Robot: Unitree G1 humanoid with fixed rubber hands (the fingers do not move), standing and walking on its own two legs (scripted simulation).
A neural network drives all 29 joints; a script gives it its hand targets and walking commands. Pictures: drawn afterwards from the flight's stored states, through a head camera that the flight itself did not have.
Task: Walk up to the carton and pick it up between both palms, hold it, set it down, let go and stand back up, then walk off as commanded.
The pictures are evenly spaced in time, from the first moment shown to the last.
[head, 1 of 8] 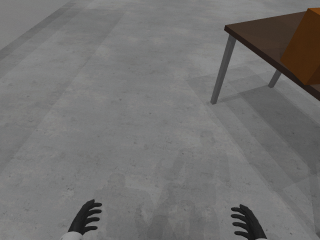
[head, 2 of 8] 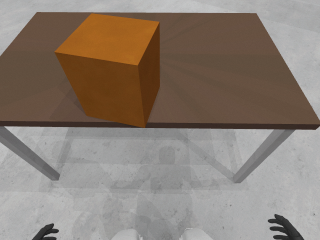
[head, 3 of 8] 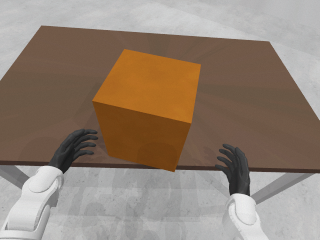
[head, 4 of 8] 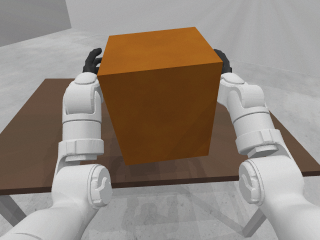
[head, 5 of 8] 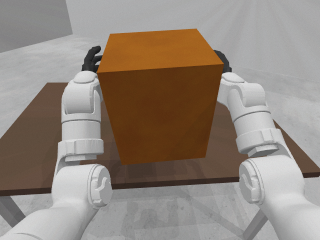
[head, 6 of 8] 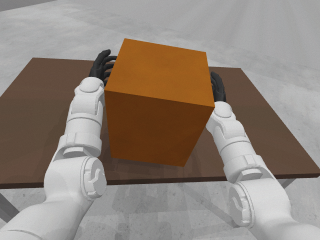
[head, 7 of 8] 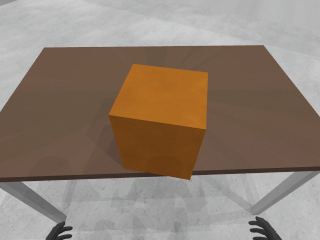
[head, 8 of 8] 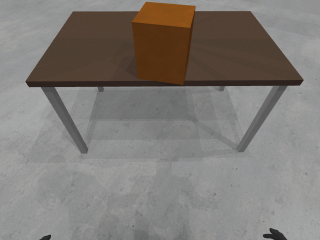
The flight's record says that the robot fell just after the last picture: no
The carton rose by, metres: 0.22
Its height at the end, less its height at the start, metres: +0.00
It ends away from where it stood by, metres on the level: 0.03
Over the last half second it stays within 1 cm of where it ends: yes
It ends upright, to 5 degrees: yes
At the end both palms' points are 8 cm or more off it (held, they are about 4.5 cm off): yes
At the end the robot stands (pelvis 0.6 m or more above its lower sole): yes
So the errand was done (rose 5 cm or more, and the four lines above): yes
